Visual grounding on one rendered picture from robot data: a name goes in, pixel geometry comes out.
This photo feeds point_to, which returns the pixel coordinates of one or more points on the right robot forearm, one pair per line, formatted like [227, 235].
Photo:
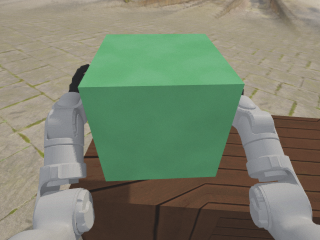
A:
[266, 160]

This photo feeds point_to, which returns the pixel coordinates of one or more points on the right robot upper arm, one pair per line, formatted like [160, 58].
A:
[282, 208]

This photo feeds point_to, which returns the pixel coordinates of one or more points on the carton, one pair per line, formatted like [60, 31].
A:
[159, 106]

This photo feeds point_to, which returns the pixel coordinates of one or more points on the left robot hand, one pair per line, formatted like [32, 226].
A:
[76, 79]

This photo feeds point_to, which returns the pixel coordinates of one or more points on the left robot upper arm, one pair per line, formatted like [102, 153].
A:
[61, 215]

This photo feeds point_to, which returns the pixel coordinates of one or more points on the pedestal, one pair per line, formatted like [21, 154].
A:
[199, 208]

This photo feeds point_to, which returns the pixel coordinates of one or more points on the left robot forearm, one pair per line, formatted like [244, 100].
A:
[63, 145]

